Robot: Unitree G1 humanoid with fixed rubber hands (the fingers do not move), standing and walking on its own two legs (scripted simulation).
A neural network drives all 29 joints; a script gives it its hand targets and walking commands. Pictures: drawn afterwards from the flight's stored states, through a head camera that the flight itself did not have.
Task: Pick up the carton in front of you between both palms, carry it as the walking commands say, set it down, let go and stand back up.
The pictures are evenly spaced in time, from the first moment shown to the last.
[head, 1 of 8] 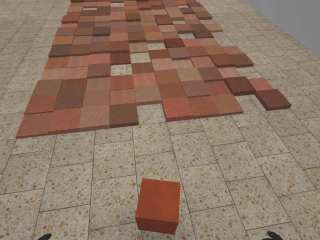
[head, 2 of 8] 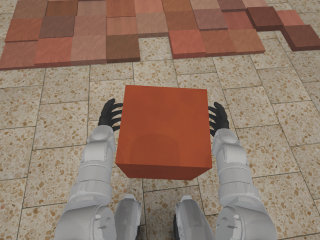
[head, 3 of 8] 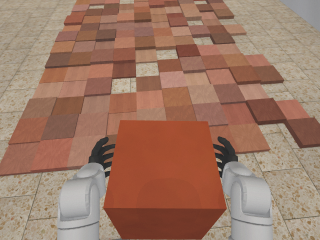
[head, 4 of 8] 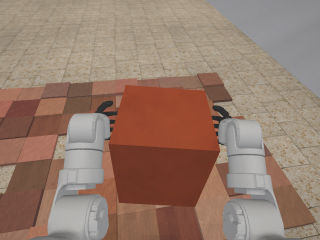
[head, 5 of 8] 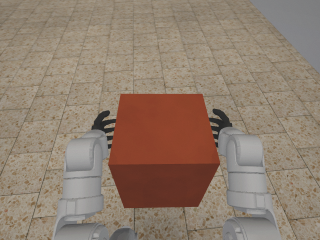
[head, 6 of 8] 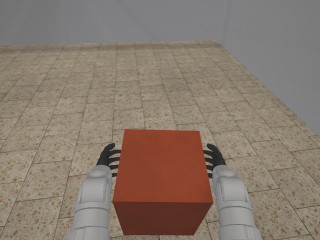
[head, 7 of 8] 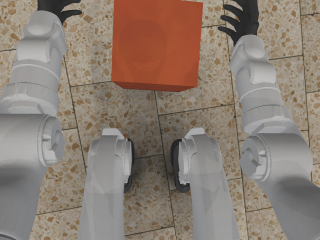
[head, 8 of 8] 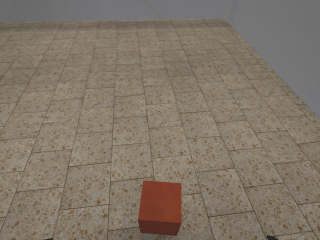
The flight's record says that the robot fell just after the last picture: no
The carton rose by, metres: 0.79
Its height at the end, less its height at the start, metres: +0.00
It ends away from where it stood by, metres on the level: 6.52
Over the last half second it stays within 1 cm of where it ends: yes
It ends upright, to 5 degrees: yes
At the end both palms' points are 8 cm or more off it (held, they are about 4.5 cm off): yes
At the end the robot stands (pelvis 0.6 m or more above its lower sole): yes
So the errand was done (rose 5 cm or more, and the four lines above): yes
